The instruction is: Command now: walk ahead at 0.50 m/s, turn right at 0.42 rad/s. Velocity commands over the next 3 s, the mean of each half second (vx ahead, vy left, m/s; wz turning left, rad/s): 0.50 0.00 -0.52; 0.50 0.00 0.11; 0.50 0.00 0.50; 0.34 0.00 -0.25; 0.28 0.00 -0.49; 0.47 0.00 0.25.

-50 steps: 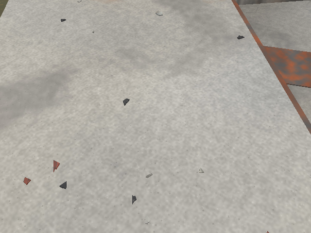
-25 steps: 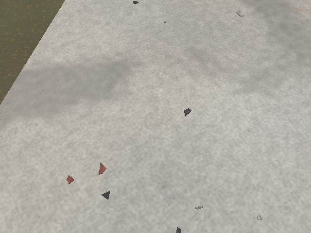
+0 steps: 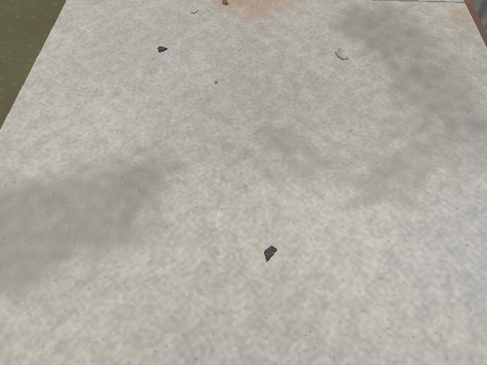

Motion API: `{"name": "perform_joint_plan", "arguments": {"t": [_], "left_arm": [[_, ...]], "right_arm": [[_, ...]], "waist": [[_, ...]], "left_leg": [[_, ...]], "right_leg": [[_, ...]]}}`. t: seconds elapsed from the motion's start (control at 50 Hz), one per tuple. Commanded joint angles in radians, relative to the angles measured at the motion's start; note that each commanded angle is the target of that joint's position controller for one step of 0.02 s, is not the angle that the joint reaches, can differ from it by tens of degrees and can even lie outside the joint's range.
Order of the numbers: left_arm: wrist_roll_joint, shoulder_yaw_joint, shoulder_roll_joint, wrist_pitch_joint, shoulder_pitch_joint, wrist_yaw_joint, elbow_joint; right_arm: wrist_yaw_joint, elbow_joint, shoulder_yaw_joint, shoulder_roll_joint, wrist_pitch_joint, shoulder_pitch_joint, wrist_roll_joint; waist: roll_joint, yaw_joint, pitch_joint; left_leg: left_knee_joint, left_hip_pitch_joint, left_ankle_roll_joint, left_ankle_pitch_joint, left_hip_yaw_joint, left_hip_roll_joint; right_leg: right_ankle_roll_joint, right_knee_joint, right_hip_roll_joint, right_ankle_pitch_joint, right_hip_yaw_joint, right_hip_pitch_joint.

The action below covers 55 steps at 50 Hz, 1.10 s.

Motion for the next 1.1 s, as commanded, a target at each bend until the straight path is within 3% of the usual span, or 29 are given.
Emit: {"name": "perform_joint_plan", "arguments": {"t": [0.02, 0.04, 0.06, 0.08, 0.1, 0.14, 0.18, 0.24, 0.3, 0.36, 0.4, 0.42, 0.44, 0.46, 0.48, 0.5, 0.54, 0.6, 0.64, 0.7, 0.78, 0.82, 0.86, 0.88, 0.9, 0.92, 0.94, 1.0, 1.1], "left_arm": [[-0.005, 0.075, 0.241, 0.010, 0.379, 0.024, 0.017], [-0.007, 0.063, 0.194, 0.015, 0.330, 0.034, 0.008], [-0.003, 0.054, 0.162, 0.017, 0.260, 0.037, -0.016], [0.000, 0.046, 0.139, 0.018, 0.197, 0.037, -0.035], [0.009, 0.037, 0.121, 0.017, 0.163, 0.040, -0.051], [0.009, 0.040, 0.136, 0.021, 0.131, 0.047, -0.072], [0.006, 0.052, 0.173, 0.021, 0.141, 0.058, -0.080], [-0.009, 0.065, 0.197, 0.031, 0.199, 0.071, -0.073], [-0.017, 0.065, 0.187, 0.046, 0.268, 0.076, -0.058], [-0.014, 0.065, 0.177, 0.055, 0.272, 0.081, -0.063], [-0.004, 0.055, 0.144, 0.057, 0.258, 0.079, -0.078], [0.006, 0.032, 0.082, 0.052, 0.262, 0.073, -0.094], [-0.012, 0.011, 0.011, 0.038, 0.399, 0.070, -0.125], [-0.028, 0.020, 0.099, 0.035, 0.406, 0.070, -0.118], [-0.026, 0.040, 0.173, 0.040, 0.313, 0.071, -0.121], [-0.015, 0.045, 0.176, 0.046, 0.244, 0.073, -0.135], [-0.001, 0.042, 0.131, 0.044, 0.206, 0.068, -0.150], [0.002, 0.029, 0.080, 0.043, 0.213, 0.059, -0.158], [0.016, 0.017, 0.062, 0.034, 0.145, 0.056, -0.181], [0.010, 0.004, 0.044, 0.017, 0.046, 0.045, -0.197], [-0.004, 0.012, 0.078, 0.003, -0.047, 0.034, -0.223], [-0.006, 0.024, 0.103, -0.007, -0.027, 0.032, -0.222], [0.005, 0.051, 0.148, -0.009, 0.112, 0.045, -0.181], [0.024, 0.071, 0.211, -0.009, 0.264, 0.058, -0.165], [0.035, 0.090, 0.294, 0.008, 0.347, 0.061, -0.148], [0.025, 0.078, 0.230, 0.012, 0.367, 0.057, -0.132], [0.014, 0.060, 0.174, 0.011, 0.322, 0.056, -0.133], [0.024, 0.034, 0.085, 0.005, 0.177, 0.048, -0.126], [0.025, 0.058, 0.127, -0.014, 0.163, 0.058, -0.084]], "right_arm": [[0.024, -0.107, 0.012, -0.071, -0.073, 0.038, -0.002], [0.040, -0.146, -0.006, -0.141, -0.103, -0.063, 0.042], [0.043, -0.168, -0.003, -0.145, -0.117, -0.130, 0.053], [0.038, -0.171, -0.008, -0.138, -0.119, -0.153, 0.034], [0.032, -0.173, -0.017, -0.141, -0.109, -0.143, 0.014], [0.026, -0.181, -0.015, -0.111, -0.086, -0.102, 0.003], [0.018, -0.205, -0.007, -0.087, -0.073, -0.143, -0.001], [0.019, -0.243, 0.008, -0.056, -0.075, -0.270, 0.000], [0.028, -0.274, 0.002, -0.076, -0.080, -0.338, 0.023], [0.035, -0.279, -0.018, -0.126, -0.091, -0.317, 0.030], [0.032, -0.251, -0.037, -0.155, -0.100, -0.194, 0.024], [0.025, -0.241, -0.052, -0.205, -0.105, -0.063, 0.005], [0.023, -0.214, -0.075, -0.299, -0.090, 0.040, -0.011], [0.030, -0.208, -0.066, -0.239, -0.082, 0.054, 0.011], [0.027, -0.228, -0.047, -0.164, -0.079, 0.005, 0.014], [0.026, -0.233, -0.037, -0.142, -0.073, -0.043, 0.008], [0.034, -0.208, -0.020, -0.102, -0.071, -0.076, -0.004], [0.045, -0.185, -0.021, -0.103, -0.077, -0.073, 0.017], [0.043, -0.179, -0.031, -0.137, -0.072, -0.071, 0.030], [0.035, -0.163, -0.042, -0.172, -0.056, -0.046, 0.040], [0.031, -0.133, -0.046, -0.183, -0.038, 0.029, 0.050], [0.025, -0.128, -0.048, -0.188, -0.029, 0.029, 0.053], [0.022, -0.130, -0.036, -0.156, -0.026, 0.025, 0.045], [0.024, -0.155, -0.014, -0.095, -0.031, 0.002, 0.029], [0.020, -0.188, 0.011, -0.011, -0.047, 0.102, 0.033], [0.019, -0.180, -0.008, -0.093, -0.053, 0.094, 0.056], [0.019, -0.188, -0.025, -0.146, -0.049, 0.030, 0.063], [0.022, -0.197, -0.032, -0.114, -0.022, -0.031, 0.045], [0.035, -0.241, -0.020, -0.055, 0.006, -0.096, 0.038]], "waist": [[-0.179, 0.154, -0.435], [-0.127, 0.168, -0.289], [-0.038, 0.143, -0.172], [0.036, 0.099, -0.078], [0.034, 0.059, -0.039], [-0.018, 0.015, -0.022], [-0.041, 0.018, -0.011], [-0.056, 0.075, -0.020], [-0.079, 0.108, -0.037], [-0.104, 0.077, -0.048], [-0.108, 0.006, -0.089], [-0.027, -0.053, -0.203], [0.287, -0.010, -0.343], [0.312, -0.021, -0.331], [0.182, -0.052, -0.200], [0.104, -0.045, -0.121], [0.106, -0.006, -0.035], [0.122, 0.034, -0.024], [0.097, 0.027, -0.018], [0.089, 0.000, -0.013], [0.105, -0.023, -0.007], [0.114, 0.009, -0.015], [0.100, 0.084, -0.084], [0.016, 0.159, -0.199], [-0.251, 0.133, -0.320], [-0.236, 0.149, -0.296], [-0.166, 0.145, -0.175], [-0.130, 0.067, -0.030], [-0.071, 0.039, 0.006]], "left_leg": [[0.863, -0.730, -0.068, -0.108, -0.157, -0.048], [0.863, -0.837, -0.038, -0.052, -0.217, 0.031], [0.783, -0.837, -0.026, 0.026, -0.196, 0.080], [0.678, -0.792, -0.031, 0.063, -0.172, 0.106], [0.611, -0.720, -0.043, 0.087, -0.165, 0.130], [0.508, -0.641, -0.076, 0.095, -0.144, 0.144], [0.357, -0.600, -0.110, 0.185, -0.107, 0.132], [0.092, -0.500, -0.126, 0.451, -0.089, 0.080], [-0.032, -0.463, -0.126, 0.526, -0.116, 0.048], [-0.082, -0.430, -0.092, 0.428, -0.156, 0.058], [-0.127, -0.260, -0.041, 0.373, -0.142, 0.072], [-0.117, -0.044, 0.020, 0.307, -0.265, 0.211], [-0.191, 0.291, 0.182, 0.133, -0.698, 0.449], [-0.255, 0.300, 0.209, -0.106, -0.898, 0.497], [-0.272, 0.193, 0.163, -0.129, -0.750, 0.445], [-0.274, 0.077, 0.128, 0.002, -0.595, 0.399], [-0.318, -0.098, 0.124, 0.211, -0.435, 0.308], [-0.368, -0.163, 0.166, 0.354, -0.352, 0.271], [-0.386, -0.170, 0.188, 0.445, -0.321, 0.272], [-0.387, -0.212, 0.168, 0.461, -0.252, 0.234], [-0.351, -0.194, 0.146, 0.411, -0.286, 0.253], [-0.306, -0.187, 0.120, 0.370, -0.319, 0.263], [-0.157, -0.248, 0.073, 0.426, -0.283, 0.199], [0.107, -0.382, 0.031, 0.308, -0.226, 0.130], [0.437, -0.698, -0.027, -0.086, -0.110, 0.021], [0.609, -0.823, -0.035, -0.152, -0.177, 0.053], [0.665, -0.870, -0.032, -0.069, -0.190, 0.093], [0.602, -0.782, -0.045, 0.099, -0.174, 0.166], [0.460, -0.760, -0.070, 0.248, -0.162, 0.184]], "right_leg": [[-0.341, -0.178, -0.394, -0.079, 0.869, 0.985], [-0.273, -0.212, -0.351, -0.167, 0.731, 0.894], [-0.232, -0.240, -0.313, -0.152, 0.604, 0.726], [-0.208, -0.271, -0.272, -0.072, 0.525, 0.552], [-0.197, -0.301, -0.238, 0.006, 0.466, 0.431], [-0.203, -0.336, -0.205, 0.085, 0.411, 0.289], [-0.190, -0.349, -0.166, 0.149, 0.333, 0.193], [-0.128, -0.318, -0.100, 0.090, 0.269, 0.142], [-0.097, -0.269, -0.121, -0.015, 0.337, 0.208], [-0.068, -0.166, -0.168, -0.083, 0.443, 0.305], [-0.026, -0.038, -0.130, -0.066, 0.444, 0.291], [0.009, 0.205, -0.070, -0.133, 0.371, 0.205], [0.073, 0.546, 0.072, -0.474, 0.218, -0.114], [0.086, 0.721, -0.003, -0.528, 0.225, -0.276], [0.091, 0.779, -0.044, -0.433, 0.230, -0.317], [0.098, 0.773, -0.078, -0.354, 0.196, -0.298], [0.095, 0.673, -0.113, -0.275, 0.194, -0.220], [0.098, 0.531, -0.127, -0.266, 0.139, -0.162], [0.111, 0.381, -0.135, -0.209, 0.113, -0.158], [0.128, 0.154, -0.103, -0.052, 0.089, -0.054], [0.131, 0.015, -0.065, 0.020, 0.090, 0.038], [0.110, -0.053, -0.060, 0.013, 0.096, 0.124], [0.071, -0.098, -0.069, -0.002, 0.090, 0.369], [0.010, -0.087, -0.230, -0.024, 0.241, 0.598], [-0.123, -0.150, -0.468, -0.148, 0.601, 0.869], [-0.158, -0.220, -0.476, -0.343, 0.749, 0.832], [-0.125, -0.239, -0.439, -0.360, 0.620, 0.736], [-0.074, -0.325, -0.331, -0.137, 0.341, 0.469], [-0.087, -0.397, -0.327, 0.096, 0.131, 0.394]]}}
